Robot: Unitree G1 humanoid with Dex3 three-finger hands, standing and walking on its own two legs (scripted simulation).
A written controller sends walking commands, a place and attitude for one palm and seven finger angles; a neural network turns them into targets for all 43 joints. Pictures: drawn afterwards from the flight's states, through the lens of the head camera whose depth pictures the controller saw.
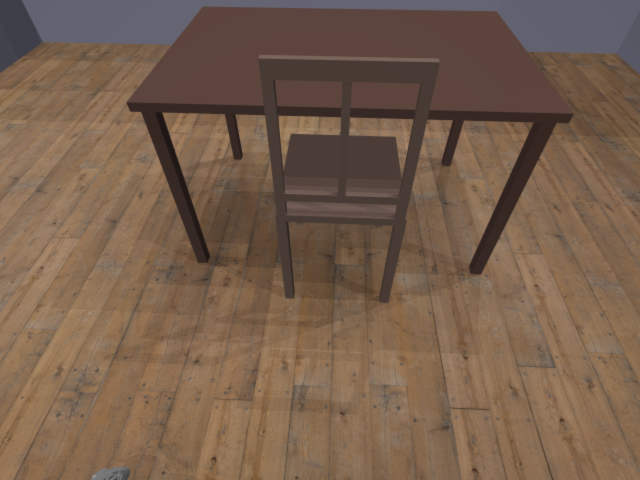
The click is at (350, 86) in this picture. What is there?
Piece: chair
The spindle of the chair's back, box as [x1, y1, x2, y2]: [338, 82, 351, 195]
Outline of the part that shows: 351,82 342,82 338,195 345,194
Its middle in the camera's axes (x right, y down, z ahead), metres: +0.06 -0.24 +0.97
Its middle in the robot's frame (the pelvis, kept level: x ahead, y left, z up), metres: +0.88 -0.01 -0.08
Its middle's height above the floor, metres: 0.69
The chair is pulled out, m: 0.00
